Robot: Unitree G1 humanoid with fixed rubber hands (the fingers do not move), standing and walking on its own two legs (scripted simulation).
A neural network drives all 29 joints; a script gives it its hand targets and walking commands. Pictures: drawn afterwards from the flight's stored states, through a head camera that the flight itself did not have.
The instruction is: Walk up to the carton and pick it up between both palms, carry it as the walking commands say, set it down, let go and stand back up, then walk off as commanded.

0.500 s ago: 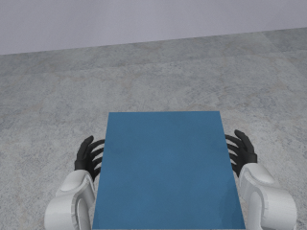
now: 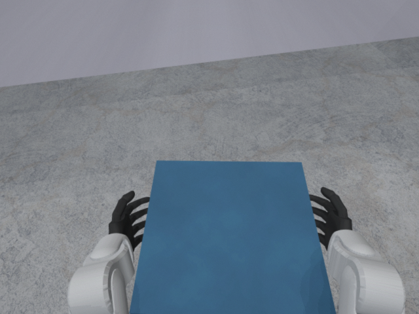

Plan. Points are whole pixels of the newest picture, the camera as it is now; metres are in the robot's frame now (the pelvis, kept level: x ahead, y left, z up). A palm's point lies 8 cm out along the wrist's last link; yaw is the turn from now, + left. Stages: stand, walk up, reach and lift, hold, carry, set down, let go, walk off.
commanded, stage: carry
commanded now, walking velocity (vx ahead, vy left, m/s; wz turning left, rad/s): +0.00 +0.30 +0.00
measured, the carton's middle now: (226, 246) +0.24 -0.01 +0.01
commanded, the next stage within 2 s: none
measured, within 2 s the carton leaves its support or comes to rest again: neither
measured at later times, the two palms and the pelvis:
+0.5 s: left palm out of the picture +0.20 +0.37 +0.10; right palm (205, 252) +0.19 +0.03 +0.11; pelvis -0.03 +0.20 +0.01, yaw +0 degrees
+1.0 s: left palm out of the picture +0.18 +0.43 +0.11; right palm (166, 268) +0.17 +0.08 +0.11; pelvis -0.05 +0.26 +0.01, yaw -2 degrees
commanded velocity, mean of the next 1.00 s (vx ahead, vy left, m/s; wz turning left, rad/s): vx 0.00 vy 0.05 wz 0.00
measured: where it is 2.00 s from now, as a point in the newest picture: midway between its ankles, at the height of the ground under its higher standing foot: outside the picture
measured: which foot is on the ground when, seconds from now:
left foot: up 0.00-0.24, down 0.26-1.00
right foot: down 0.00-0.26, up 0.28-0.58, down 0.60-1.00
